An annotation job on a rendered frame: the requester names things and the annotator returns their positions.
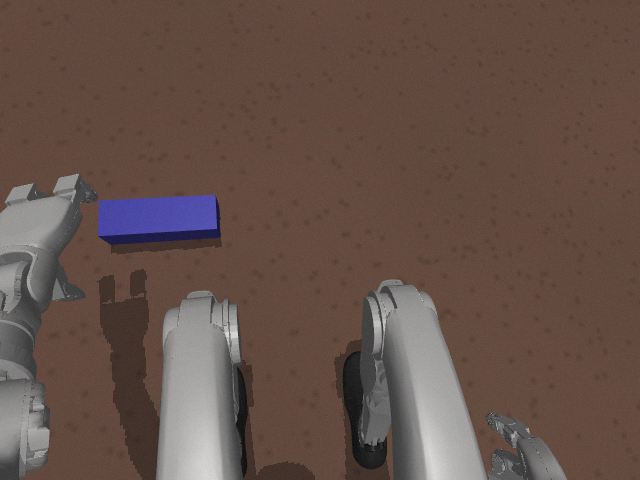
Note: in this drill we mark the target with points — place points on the left robot hand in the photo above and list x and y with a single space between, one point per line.
32 218

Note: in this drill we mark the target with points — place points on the carton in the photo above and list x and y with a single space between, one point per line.
142 220

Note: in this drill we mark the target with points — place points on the right robot foot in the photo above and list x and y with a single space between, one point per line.
367 456

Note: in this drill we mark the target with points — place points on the right robot hand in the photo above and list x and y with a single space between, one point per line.
535 461

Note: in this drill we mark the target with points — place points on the left robot arm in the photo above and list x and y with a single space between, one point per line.
27 279

